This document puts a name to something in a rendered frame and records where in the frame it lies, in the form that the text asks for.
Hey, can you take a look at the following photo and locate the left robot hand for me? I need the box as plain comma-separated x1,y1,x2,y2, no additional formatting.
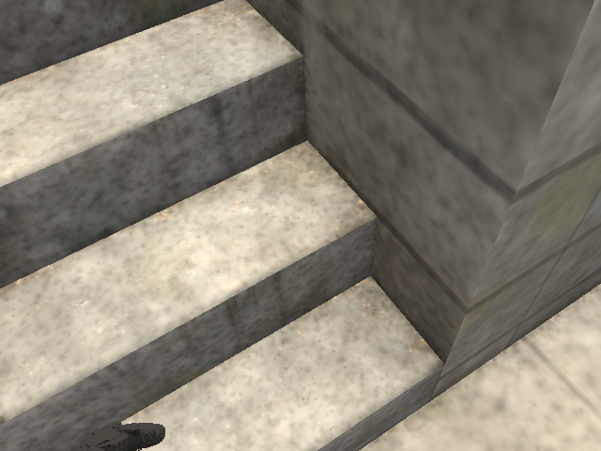
70,421,165,451

